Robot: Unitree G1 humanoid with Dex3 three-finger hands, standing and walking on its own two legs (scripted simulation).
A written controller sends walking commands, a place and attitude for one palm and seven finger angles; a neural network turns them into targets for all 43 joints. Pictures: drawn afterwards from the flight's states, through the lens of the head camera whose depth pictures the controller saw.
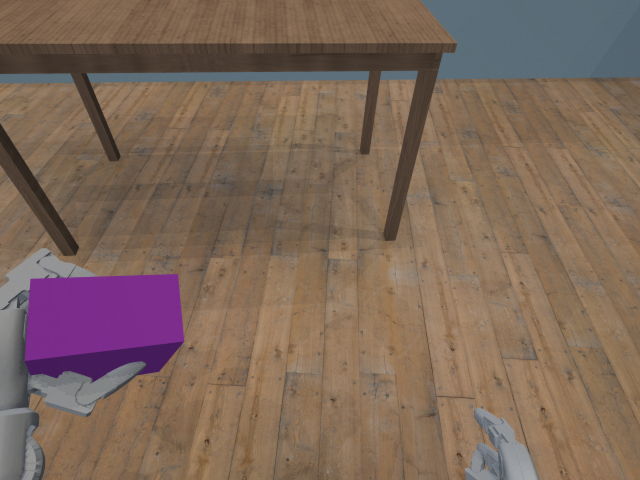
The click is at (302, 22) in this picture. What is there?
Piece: table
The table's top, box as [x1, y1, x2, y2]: [0, 0, 456, 53]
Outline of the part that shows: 0,0 0,53 454,52 456,46 456,42 419,0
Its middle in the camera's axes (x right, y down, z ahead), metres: -0.38 -0.79 +1.30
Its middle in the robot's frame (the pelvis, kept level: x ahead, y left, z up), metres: +1.48 +0.47 +0.06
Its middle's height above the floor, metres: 0.83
